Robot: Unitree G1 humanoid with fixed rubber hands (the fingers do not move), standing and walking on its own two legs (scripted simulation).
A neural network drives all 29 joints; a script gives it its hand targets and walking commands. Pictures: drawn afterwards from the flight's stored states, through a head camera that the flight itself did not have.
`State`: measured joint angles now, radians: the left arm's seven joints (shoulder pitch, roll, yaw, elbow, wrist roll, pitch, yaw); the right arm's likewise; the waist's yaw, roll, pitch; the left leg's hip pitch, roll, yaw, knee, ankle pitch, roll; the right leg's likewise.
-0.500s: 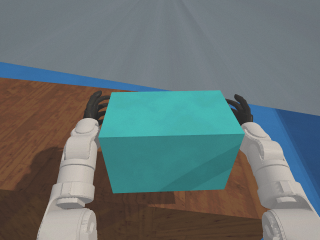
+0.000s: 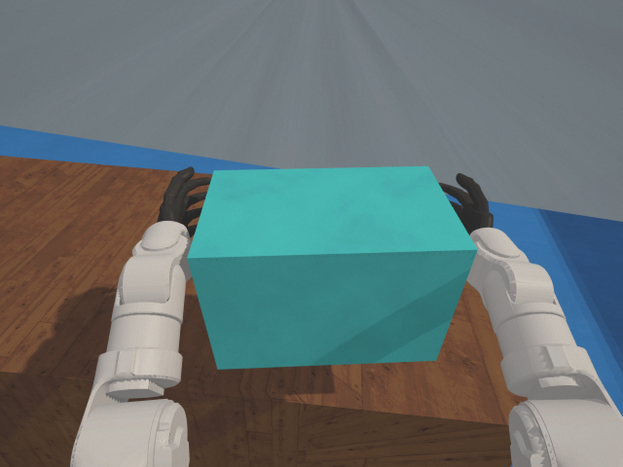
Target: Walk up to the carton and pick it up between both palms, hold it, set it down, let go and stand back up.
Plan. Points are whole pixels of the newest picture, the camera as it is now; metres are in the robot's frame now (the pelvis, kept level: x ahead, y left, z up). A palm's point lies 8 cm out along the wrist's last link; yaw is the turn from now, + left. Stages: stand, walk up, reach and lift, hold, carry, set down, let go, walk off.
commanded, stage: hold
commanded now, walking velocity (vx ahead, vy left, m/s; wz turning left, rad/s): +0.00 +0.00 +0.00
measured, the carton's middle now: (325, 265) +0.36 +0.01 +0.15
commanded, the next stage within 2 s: none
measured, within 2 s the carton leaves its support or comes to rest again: neither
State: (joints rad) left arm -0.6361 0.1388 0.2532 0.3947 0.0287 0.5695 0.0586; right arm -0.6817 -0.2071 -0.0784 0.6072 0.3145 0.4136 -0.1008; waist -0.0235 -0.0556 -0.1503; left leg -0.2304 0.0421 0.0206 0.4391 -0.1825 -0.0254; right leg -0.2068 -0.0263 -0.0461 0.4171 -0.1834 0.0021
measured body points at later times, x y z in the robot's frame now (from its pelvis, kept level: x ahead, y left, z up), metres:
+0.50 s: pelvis +0.00 +0.00 +0.00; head -0.08 +0.02 +0.44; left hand +0.37 +0.20 +0.20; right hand +0.37 -0.18 +0.21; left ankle +0.03 +0.13 -0.74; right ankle +0.03 -0.13 -0.74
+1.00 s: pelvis +0.00 +0.00 +0.00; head -0.08 +0.03 +0.44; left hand +0.37 +0.20 +0.20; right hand +0.37 -0.18 +0.21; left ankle +0.03 +0.13 -0.74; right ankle +0.03 -0.13 -0.74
